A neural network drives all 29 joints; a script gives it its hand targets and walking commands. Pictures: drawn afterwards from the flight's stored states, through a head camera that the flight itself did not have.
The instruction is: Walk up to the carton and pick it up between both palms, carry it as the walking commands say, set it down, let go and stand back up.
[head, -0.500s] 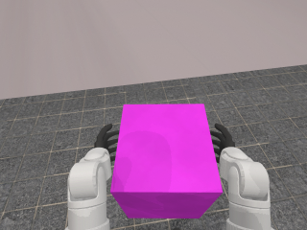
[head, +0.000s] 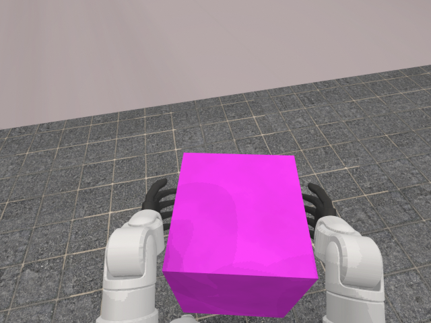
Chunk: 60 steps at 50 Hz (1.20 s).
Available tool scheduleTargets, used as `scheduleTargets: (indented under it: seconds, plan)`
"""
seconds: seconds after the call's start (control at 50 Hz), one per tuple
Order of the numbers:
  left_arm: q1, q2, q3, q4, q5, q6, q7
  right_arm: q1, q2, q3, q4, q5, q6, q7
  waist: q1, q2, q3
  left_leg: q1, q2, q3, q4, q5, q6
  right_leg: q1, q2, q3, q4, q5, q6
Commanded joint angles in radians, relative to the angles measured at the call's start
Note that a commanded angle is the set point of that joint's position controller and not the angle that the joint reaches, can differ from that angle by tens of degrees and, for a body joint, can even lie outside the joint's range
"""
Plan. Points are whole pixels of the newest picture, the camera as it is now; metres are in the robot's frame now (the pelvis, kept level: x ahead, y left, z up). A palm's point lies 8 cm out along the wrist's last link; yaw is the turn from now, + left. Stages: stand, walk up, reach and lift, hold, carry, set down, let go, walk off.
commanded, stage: carry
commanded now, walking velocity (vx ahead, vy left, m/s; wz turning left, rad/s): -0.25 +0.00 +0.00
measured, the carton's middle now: (235, 238) +0.28 -0.01 +0.00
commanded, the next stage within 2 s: none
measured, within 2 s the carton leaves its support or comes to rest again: neither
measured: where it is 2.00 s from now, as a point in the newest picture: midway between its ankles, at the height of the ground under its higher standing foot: outside the picture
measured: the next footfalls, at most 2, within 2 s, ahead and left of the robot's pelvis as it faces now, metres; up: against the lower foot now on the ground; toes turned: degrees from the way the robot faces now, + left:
left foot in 0.28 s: -0.11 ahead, +0.13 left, +0.00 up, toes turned +5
right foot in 0.66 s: -0.29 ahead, -0.10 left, +0.00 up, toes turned -5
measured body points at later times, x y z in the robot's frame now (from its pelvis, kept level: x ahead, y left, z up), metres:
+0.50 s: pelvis -0.21 +0.03 +0.00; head -0.20 +0.06 +0.45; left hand +0.06 +0.20 +0.07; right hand +0.09 -0.09 +0.08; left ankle -0.15 +0.13 -0.73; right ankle -0.23 -0.10 -0.65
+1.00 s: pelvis -0.43 +0.03 +0.00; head -0.42 +0.03 +0.45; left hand -0.13 +0.16 +0.08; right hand -0.14 -0.13 +0.08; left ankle -0.46 +0.14 -0.72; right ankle -0.33 -0.10 -0.73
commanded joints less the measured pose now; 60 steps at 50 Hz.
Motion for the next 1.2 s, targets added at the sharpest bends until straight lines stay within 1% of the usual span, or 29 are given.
scheduleTargets:
  seconds: [0.0,0.08,0.2,0.24,0.26,0.28,0.3,0.32,0.34,0.36,0.42,0.52,0.6,0.64,0.66,0.68,0.7,0.72,0.74,0.8,0.94,0.98,1.0,1.02,1.04,1.06,1.08,1.1,1.18]
  plan:
    - [-0.47,-0.972,-0.658,-0.129,-0.401,-0.022,-0.279,-0.602,1.0,0.772,-0.139,0.451,-0.03,0.261,-0.001,-0.146,-0.291,-0.02,-0.048,-0.075,0.445,-0.155,-0.013,0.109,-0.338,0.185,-0.102,0.837,-0.162]
    - [-0.434,-0.936,-0.624,-0.157,-0.368,-0.029,-0.263,-0.594,0.982,0.806,-0.159,0.497,-0.027,0.261,-0.005,-0.202,-0.318,-0.048,-0.05,-0.049,0.411,-0.073,-0.057,0.186,-0.248,0.118,-0.082,0.667,-0.128]
    - [-0.33,-0.909,-0.624,-0.101,-0.329,-0.007,-0.253,-0.49,0.933,0.771,-0.101,0.47,0.001,0.265,0.013,-0.274,-0.362,0.131,-0.068,-0.014,-0.054,-0.095,-0.03,0.238,-0.294,0.224,-0.109,0.629,-0.15]
    - [-0.335,-0.918,-0.644,-0.097,-0.331,-0.004,-0.252,-0.462,0.94,0.754,-0.075,0.462,0.002,0.273,0.002,-0.229,-0.366,0.286,-0.049,-0.007,-0.329,0.09,-0.027,0.168,-0.244,0.182,-0.069,0.565,-0.089]
    - [-0.351,-0.922,-0.65,-0.095,-0.335,-0.005,-0.253,-0.459,0.94,0.741,-0.064,0.456,0.002,0.277,0.008,-0.155,-0.369,0.412,0.028,-0.093,-0.391,0.111,-0.025,0.042,-0.202,0.154,-0.012,0.4,-0.041]
    - [-0.373,-0.932,-0.67,-0.116,-0.347,-0.005,-0.256,-0.445,0.938,0.727,-0.037,0.442,-0.002,0.284,0.004,0.109,-0.339,0.503,0.26,-0.311,-0.359,0.456,0.054,-0.179,-0.1,0.056,0.081,0.113,0.033]
    - [-0.42,-0.946,-0.703,-0.162,-0.368,-0.004,-0.261,-0.453,0.962,0.734,-0.057,0.44,-0.016,0.288,-0.01,0.355,-0.285,0.378,0.41,-0.385,-0.375,0.763,0.184,-0.273,-0.032,-0.049,0.272,-0.262,0.048]
    - [-0.487,-0.967,-0.713,-0.158,-0.388,-0.007,-0.267,-0.485,0.972,0.721,-0.077,0.45,-0.016,0.288,-0.021,0.251,-0.276,0.324,0.389,-0.362,-0.365,0.876,0.227,-0.248,-0.012,0.023,0.511,-0.301,0.04]
    - [-0.514,-0.984,-0.722,-0.152,-0.403,-0.012,-0.272,-0.5,0.98,0.711,-0.093,0.442,-0.019,0.286,-0.016,0.133,-0.267,0.272,0.332,-0.279,-0.358,0.798,0.21,-0.243,-0.002,0.057,0.629,-0.256,0.035]
    - [-0.532,-0.985,-0.732,-0.157,-0.419,-0.017,-0.276,-0.519,0.974,0.7,-0.116,0.432,-0.025,0.282,-0.008,0.094,-0.262,0.26,0.284,-0.214,-0.351,0.708,0.172,-0.248,-0.004,0.062,0.686,-0.195,0.036]
    - [-0.546,-0.972,-0.761,-0.191,-0.459,-0.016,-0.273,-0.48,0.954,0.672,-0.118,0.41,-0.031,0.268,0.0,0.134,-0.274,0.36,0.193,-0.148,-0.353,0.522,0.136,-0.292,0.002,0.026,0.636,-0.138,0.067]
    - [-0.477,-0.937,-0.746,-0.151,-0.456,0.007,-0.261,-0.4,0.908,0.649,-0.075,0.372,-0.021,0.251,-0.013,0.162,-0.344,0.471,0.24,-0.26,-0.408,0.42,0.163,-0.174,0.026,-0.002,0.317,-0.239,0.06]
    - [-0.425,-0.935,-0.718,-0.097,-0.431,0.011,-0.268,-0.397,0.912,0.672,-0.063,0.367,-0.013,0.251,-0.006,0.17,-0.363,0.455,0.221,-0.246,-0.412,0.403,0.139,0.006,0.038,-0.033,-0.065,-0.105,0.021]
    - [-0.416,-0.937,-0.705,-0.081,-0.419,0.011,-0.276,-0.414,0.917,0.69,-0.069,0.372,-0.012,0.253,-0.013,0.068,-0.357,0.278,0.154,-0.188,-0.354,0.269,0.05,0.222,-0.064,0.069,-0.264,-0.05,0.015]
    - [-0.421,-0.938,-0.695,-0.086,-0.399,0.001,-0.278,-0.458,0.914,0.71,-0.101,0.39,-0.009,0.261,-0.002,-0.206,-0.333,0.071,0.027,-0.044,-0.25,0.104,-0.031,0.26,-0.299,0.32,-0.235,0.013,-0.073]
    - [-0.44,-0.952,-0.697,-0.103,-0.396,-0.003,-0.278,-0.517,0.934,0.729,-0.132,0.409,-0.012,0.267,0.005,-0.358,-0.246,0.003,-0.009,0.025,0.008,-0.139,-0.042,0.06,-0.435,0.358,-0.25,0.295,-0.181]
    - [-0.456,-0.963,-0.684,-0.117,-0.409,0.0,-0.281,-0.568,0.964,0.737,-0.131,0.429,-0.014,0.267,0.012,-0.263,-0.219,0.009,-0.041,-0.033,0.264,-0.179,-0.033,-0.009,-0.426,0.312,-0.233,0.445,-0.219]
    - [-0.468,-0.968,-0.674,-0.132,-0.404,-0.003,-0.281,-0.585,0.99,0.759,-0.124,0.442,-0.016,0.268,0.002,-0.142,-0.205,0.006,-0.061,-0.089,0.397,-0.14,-0.026,-0.052,-0.369,0.223,-0.213,0.433,-0.181]
    - [-0.475,-0.964,-0.658,-0.145,-0.395,-0.007,-0.278,-0.585,0.998,0.776,-0.123,0.459,-0.016,0.271,-0.007,-0.117,-0.201,-0.009,-0.057,-0.115,0.457,-0.064,-0.023,-0.044,-0.31,0.154,-0.194,0.397,-0.129]
    - [-0.437,-0.931,-0.615,-0.14,-0.364,-0.013,-0.268,-0.612,0.976,0.804,-0.143,0.501,-0.013,0.27,-0.004,-0.197,-0.241,-0.069,-0.066,-0.076,0.467,-0.02,-0.057,0.096,-0.233,0.092,-0.139,0.428,-0.105]
    - [-0.344,-0.91,-0.615,-0.084,-0.327,0.004,-0.253,-0.512,0.932,0.762,-0.082,0.47,0.015,0.268,0.018,-0.281,-0.334,0.124,-0.072,-0.014,-0.062,-0.105,-0.035,0.227,-0.297,0.232,-0.129,0.546,-0.15]
    - [-0.347,-0.921,-0.636,-0.082,-0.332,0.005,-0.252,-0.478,0.941,0.746,-0.057,0.458,0.013,0.274,0.006,-0.236,-0.351,0.285,-0.053,-0.011,-0.343,0.087,-0.03,0.173,-0.253,0.187,-0.087,0.545,-0.088]
    - [-0.363,-0.926,-0.645,-0.083,-0.339,0.004,-0.253,-0.472,0.942,0.734,-0.051,0.451,0.012,0.277,0.012,-0.169,-0.367,0.418,0.018,-0.087,-0.405,0.106,-0.03,0.062,-0.213,0.158,-0.034,0.413,-0.04]
    - [-0.39,-0.937,-0.666,-0.106,-0.354,0.002,-0.257,-0.46,0.946,0.722,-0.027,0.438,0.006,0.283,0.006,0.07,-0.343,0.513,0.215,-0.277,-0.374,0.367,0.034,-0.141,-0.121,0.069,0.045,0.185,0.03]
    - [-0.44,-0.951,-0.704,-0.162,-0.377,0.003,-0.264,-0.46,0.97,0.727,-0.041,0.431,-0.012,0.284,-0.007,0.357,-0.278,0.403,0.383,-0.386,-0.392,0.672,0.16,-0.269,-0.044,-0.054,0.202,-0.207,0.055]
    - [-0.505,-0.974,-0.715,-0.163,-0.399,-0.002,-0.268,-0.49,0.977,0.716,-0.07,0.444,-0.013,0.285,-0.019,0.263,-0.274,0.347,0.385,-0.367,-0.378,0.837,0.214,-0.248,-0.019,0.009,0.465,-0.293,0.047]
    - [-0.534,-0.991,-0.723,-0.16,-0.414,-0.008,-0.272,-0.506,0.983,0.704,-0.088,0.441,-0.016,0.283,-0.017,0.134,-0.271,0.294,0.333,-0.285,-0.367,0.775,0.203,-0.243,-0.001,0.059,0.609,-0.259,0.039]
    - [-0.548,-0.993,-0.732,-0.161,-0.428,-0.013,-0.276,-0.525,0.978,0.694,-0.115,0.43,-0.024,0.279,-0.008,0.083,-0.266,0.271,0.283,-0.213,-0.36,0.673,0.162,-0.245,-0.003,0.072,0.675,-0.195,0.038]
    - [-0.544,-0.97,-0.765,-0.203,-0.472,-0.006,-0.27,-0.459,0.946,0.66,-0.117,0.396,-0.031,0.261,-0.001,0.143,-0.278,0.397,0.187,-0.159,-0.363,0.47,0.132,-0.302,0.0,0.021,0.605,-0.132,0.082]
